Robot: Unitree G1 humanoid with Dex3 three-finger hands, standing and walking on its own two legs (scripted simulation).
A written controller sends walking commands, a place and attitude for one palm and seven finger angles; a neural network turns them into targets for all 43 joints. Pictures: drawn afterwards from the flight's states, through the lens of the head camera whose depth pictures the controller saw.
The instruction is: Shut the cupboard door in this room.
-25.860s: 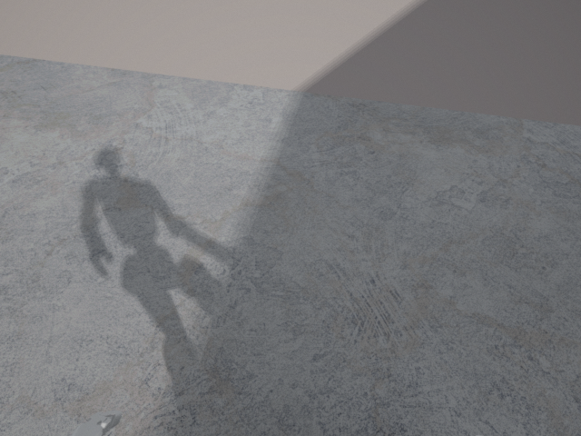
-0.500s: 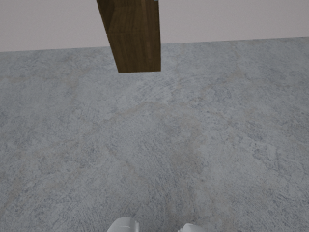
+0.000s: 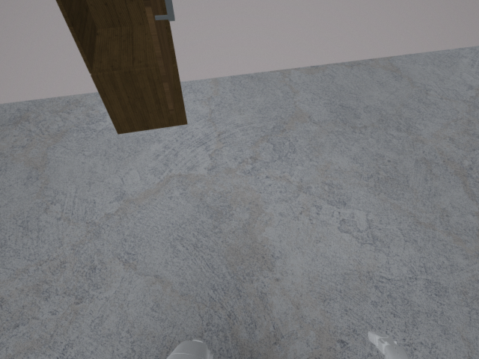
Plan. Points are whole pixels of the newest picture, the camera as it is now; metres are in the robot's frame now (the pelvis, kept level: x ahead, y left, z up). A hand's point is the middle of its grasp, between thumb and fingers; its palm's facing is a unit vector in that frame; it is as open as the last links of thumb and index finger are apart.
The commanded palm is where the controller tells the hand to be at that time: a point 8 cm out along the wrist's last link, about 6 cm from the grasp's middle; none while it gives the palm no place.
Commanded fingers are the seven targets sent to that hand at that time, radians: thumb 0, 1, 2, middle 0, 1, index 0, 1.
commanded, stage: walk around to get in front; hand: left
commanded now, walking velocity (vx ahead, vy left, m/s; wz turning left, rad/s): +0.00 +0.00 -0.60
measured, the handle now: out of the picture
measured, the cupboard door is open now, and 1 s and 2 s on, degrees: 86 86 86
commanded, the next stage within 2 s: none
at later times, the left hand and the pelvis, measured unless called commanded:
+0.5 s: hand (146, 332) +0.17 +0.20 -0.17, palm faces -0.37 -0.91 -0.21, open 7.4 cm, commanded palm none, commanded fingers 0.00 0.90 0.90 -0.20 -0.30 -0.20 -0.30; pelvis -0.01 +0.04 +0.00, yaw -21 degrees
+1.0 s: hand (195, 343) +0.16 +0.10 -0.16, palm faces -0.50 -0.83 -0.23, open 7.4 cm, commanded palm none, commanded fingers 0.00 0.90 0.90 -0.20 -0.30 -0.20 -0.30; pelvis +0.08 -0.07 +0.00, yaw -35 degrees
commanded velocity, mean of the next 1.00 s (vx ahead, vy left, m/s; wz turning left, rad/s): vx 0.22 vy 0.00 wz -0.51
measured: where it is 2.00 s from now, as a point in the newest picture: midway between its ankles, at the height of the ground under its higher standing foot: (334, 300)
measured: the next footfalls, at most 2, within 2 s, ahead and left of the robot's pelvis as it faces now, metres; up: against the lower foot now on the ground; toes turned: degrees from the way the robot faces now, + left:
left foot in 0.10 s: +0.04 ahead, +0.15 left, +0.00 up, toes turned -4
right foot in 0.62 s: -0.02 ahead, -0.11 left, +0.00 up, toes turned -34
